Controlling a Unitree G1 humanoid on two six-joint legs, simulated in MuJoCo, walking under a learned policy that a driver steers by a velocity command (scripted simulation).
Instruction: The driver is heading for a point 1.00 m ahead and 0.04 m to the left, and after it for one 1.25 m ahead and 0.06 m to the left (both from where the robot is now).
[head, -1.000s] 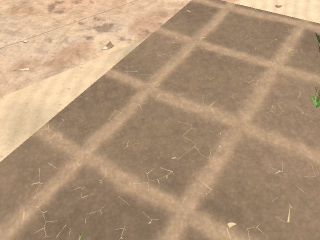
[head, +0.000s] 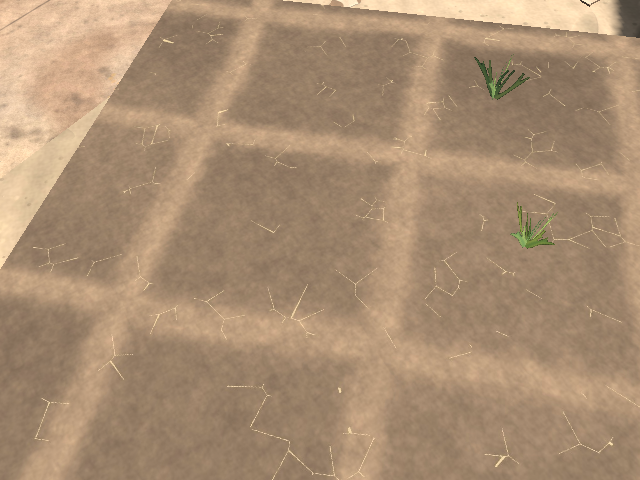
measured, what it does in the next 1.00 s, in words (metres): walks ahead: left foot, then right foot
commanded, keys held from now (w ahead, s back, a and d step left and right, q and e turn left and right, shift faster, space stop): w+e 0.18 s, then w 0.52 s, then w+q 0.30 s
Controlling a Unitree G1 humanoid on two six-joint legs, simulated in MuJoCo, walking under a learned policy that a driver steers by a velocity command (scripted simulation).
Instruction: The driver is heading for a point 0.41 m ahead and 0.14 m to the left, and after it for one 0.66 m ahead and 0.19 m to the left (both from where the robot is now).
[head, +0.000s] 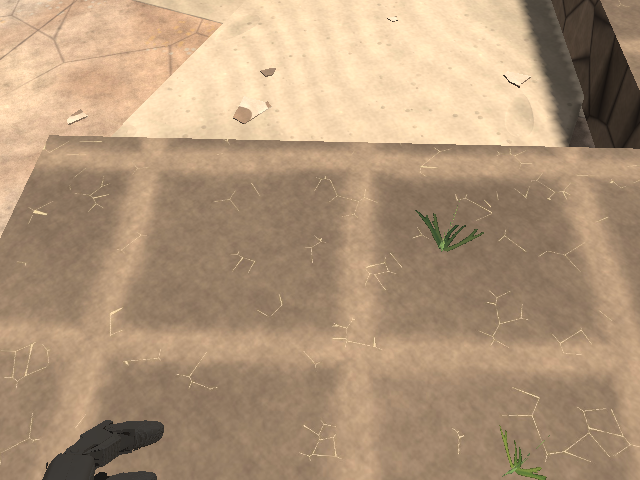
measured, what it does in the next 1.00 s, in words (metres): walks ahead, turning left: left foot, then right foot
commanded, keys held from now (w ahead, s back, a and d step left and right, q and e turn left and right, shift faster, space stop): w+q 0.72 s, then w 0.12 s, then no key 0.16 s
